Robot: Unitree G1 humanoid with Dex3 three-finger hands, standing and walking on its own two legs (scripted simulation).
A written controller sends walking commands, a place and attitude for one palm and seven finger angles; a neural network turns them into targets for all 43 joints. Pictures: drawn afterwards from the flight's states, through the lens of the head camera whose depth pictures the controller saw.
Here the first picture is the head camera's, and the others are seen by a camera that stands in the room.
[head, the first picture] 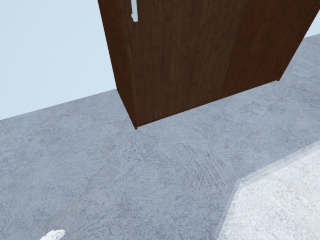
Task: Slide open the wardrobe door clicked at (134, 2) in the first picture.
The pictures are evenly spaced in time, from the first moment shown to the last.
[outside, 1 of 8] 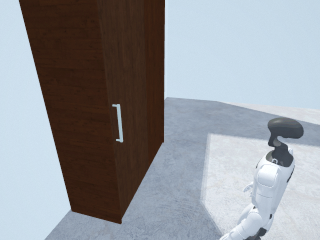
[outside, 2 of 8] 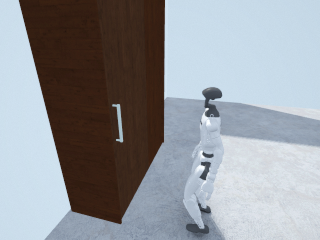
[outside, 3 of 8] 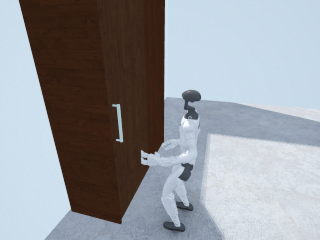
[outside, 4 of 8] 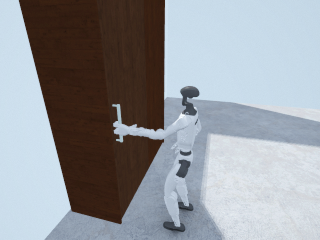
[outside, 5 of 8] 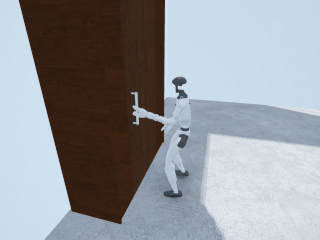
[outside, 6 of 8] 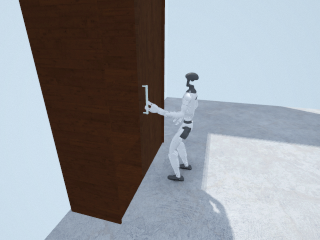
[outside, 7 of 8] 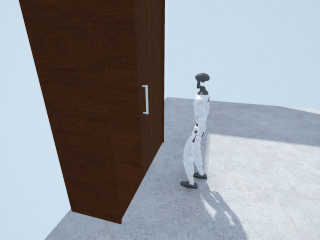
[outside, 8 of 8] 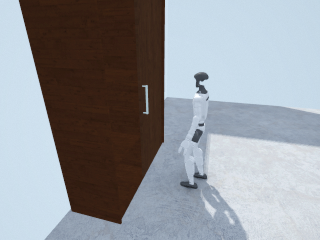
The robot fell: no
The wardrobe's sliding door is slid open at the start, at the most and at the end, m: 0.00 0.62 0.62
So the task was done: yes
